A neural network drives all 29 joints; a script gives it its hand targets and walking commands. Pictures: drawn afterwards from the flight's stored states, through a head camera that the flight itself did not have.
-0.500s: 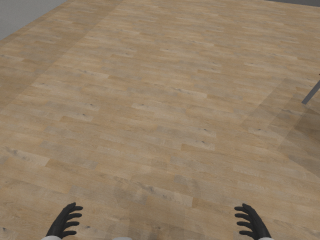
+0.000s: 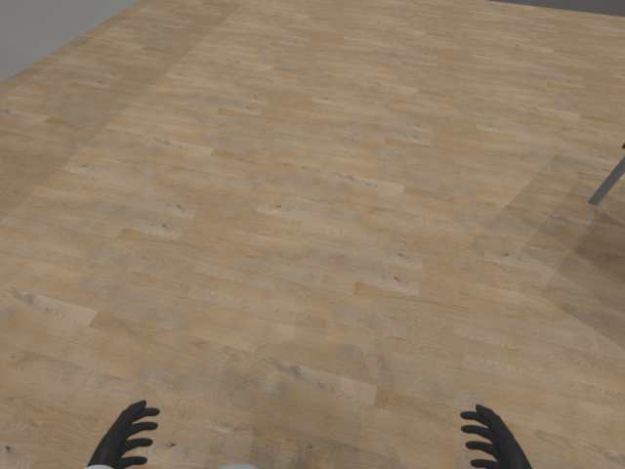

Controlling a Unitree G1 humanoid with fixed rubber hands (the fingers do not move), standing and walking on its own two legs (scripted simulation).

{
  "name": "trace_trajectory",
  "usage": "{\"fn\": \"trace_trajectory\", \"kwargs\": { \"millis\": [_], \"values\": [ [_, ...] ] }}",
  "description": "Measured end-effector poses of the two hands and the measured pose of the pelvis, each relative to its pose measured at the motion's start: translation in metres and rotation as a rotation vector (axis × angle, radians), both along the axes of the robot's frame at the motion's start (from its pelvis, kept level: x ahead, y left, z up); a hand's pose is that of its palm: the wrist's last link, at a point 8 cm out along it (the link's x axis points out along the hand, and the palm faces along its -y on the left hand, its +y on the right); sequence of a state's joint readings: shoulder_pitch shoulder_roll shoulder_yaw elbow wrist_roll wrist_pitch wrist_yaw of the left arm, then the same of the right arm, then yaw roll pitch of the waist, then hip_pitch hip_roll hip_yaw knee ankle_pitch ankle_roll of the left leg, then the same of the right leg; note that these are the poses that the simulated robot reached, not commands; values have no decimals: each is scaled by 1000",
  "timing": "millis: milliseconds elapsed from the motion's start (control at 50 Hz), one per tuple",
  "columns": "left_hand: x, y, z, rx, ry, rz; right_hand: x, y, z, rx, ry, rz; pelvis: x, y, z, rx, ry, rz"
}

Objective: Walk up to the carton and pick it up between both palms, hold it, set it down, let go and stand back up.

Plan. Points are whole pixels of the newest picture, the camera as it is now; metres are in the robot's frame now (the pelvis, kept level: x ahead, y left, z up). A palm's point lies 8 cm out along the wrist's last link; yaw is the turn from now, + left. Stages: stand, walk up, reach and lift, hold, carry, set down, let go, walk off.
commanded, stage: stand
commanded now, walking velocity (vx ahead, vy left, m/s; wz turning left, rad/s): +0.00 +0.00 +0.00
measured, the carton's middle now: out of the picture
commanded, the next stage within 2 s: none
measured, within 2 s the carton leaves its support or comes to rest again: neither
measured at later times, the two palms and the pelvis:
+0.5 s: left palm out of the picture +0.12 +0.25 -0.08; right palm out of the picture +0.12 -0.26 -0.08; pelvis -0.01 +0.00 +0.00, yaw +0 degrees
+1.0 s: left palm out of the picture +0.11 +0.25 -0.08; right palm out of the picture +0.11 -0.27 -0.09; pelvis -0.02 -0.01 +0.00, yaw +0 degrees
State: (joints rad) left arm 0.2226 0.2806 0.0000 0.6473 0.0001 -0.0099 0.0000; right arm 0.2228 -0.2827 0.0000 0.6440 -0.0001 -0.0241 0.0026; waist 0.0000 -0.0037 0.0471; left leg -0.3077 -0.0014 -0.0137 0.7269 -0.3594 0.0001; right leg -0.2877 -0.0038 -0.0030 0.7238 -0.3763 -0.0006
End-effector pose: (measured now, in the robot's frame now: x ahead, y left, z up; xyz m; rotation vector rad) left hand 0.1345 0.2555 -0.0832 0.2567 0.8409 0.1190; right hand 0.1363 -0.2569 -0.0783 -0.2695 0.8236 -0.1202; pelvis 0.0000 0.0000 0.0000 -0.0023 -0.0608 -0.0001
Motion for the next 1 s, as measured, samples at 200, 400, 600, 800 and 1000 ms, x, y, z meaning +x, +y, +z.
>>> {"fn": "trace_trajectory", "kwargs": {
  "millis": [200,400,600,800,1000],
  "values": [
    [-4,0,-2,2,11,4,-4,-2,-2,-2,9,-4,-1,-1,0,1,-4,0],
    [-9,-1,-1,4,15,7,-9,-5,-3,1,16,-8,-4,-3,0,4,-10,0],
    [-15,-2,-2,9,21,10,-15,-7,-4,3,17,-10,-9,-5,1,7,-18,0],
    [-22,-3,-1,13,26,14,-21,-10,-6,7,24,-14,-13,-8,1,11,-24,0],
    [-26,-5,-1,17,33,16,-26,-13,-8,11,34,-16,-15,-10,2,14,-26,0]
  ]
}}
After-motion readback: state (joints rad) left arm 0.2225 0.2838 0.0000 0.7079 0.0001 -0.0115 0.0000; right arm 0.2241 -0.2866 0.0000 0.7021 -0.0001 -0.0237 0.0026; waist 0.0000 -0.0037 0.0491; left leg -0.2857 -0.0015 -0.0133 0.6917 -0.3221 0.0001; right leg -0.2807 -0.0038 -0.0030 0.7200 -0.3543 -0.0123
